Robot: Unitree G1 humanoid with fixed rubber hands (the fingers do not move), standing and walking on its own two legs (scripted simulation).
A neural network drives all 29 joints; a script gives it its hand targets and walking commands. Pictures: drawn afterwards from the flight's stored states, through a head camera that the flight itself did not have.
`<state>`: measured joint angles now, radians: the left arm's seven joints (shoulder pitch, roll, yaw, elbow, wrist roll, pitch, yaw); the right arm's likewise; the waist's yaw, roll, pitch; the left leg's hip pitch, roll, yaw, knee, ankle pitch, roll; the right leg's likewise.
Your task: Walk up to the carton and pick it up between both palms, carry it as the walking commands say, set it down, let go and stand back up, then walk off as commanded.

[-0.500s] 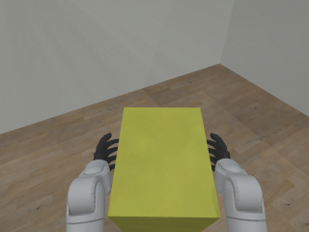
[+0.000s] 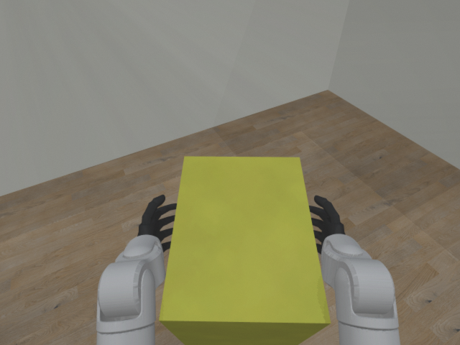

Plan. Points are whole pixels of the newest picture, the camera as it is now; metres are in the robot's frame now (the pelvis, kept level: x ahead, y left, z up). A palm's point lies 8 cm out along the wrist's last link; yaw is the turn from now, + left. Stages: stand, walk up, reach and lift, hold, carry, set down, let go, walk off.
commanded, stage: carry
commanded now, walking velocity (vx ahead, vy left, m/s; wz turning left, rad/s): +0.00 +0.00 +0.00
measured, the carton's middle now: (240, 259) +0.28 -0.01 +0.02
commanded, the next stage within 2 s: none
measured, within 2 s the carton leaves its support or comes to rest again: neither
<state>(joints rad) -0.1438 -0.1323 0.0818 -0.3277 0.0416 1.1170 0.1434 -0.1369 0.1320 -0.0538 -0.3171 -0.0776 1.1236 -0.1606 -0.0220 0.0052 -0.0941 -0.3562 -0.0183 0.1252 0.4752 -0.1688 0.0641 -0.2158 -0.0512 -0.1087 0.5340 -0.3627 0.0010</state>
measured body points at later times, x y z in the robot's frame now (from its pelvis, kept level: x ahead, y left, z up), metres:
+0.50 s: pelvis +0.00 +0.00 +0.00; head -0.01 -0.01 +0.45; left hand +0.29 +0.14 +0.09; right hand +0.28 -0.15 +0.08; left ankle +0.05 +0.09 -0.73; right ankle -0.05 -0.11 -0.73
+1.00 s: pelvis +0.01 +0.00 +0.00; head -0.01 -0.01 +0.45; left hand +0.29 +0.14 +0.11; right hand +0.28 -0.15 +0.11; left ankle +0.05 +0.09 -0.73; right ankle -0.05 -0.11 -0.73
